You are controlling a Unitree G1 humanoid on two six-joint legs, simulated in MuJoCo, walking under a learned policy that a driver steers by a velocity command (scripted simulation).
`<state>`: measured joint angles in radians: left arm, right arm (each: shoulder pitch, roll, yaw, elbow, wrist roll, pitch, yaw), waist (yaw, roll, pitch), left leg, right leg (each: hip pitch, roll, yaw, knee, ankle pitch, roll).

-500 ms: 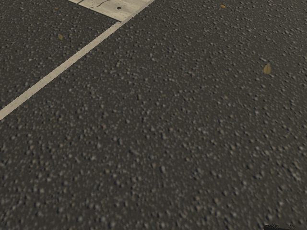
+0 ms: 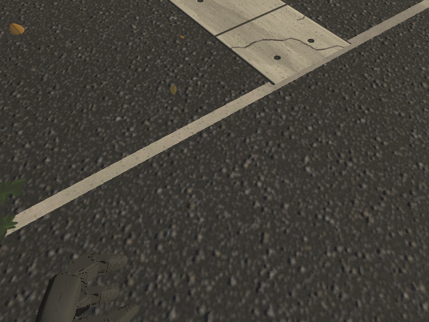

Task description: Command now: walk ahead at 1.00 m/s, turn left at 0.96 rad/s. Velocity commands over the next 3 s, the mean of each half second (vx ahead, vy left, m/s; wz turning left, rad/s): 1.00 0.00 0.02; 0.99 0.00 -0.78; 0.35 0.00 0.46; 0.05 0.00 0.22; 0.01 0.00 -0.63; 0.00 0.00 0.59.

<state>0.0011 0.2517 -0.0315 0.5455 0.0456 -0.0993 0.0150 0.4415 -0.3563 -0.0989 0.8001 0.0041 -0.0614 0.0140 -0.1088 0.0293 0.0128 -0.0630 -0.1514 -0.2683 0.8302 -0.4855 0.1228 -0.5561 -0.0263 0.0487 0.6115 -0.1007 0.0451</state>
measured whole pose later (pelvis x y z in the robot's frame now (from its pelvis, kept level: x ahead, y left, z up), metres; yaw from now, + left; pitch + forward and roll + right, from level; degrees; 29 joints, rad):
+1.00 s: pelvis +0.89 -0.12 +0.02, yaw -27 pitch +0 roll -1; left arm 0.39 0.31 0.06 0.83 0.01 -0.03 -0.01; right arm 0.14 -0.22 0.02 0.65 -0.06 -0.07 0.01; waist 0.02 0.01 0.05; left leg -0.59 0.14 -0.08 1.25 -0.32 -0.03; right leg -0.22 0.22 -0.01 0.50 -0.26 -0.19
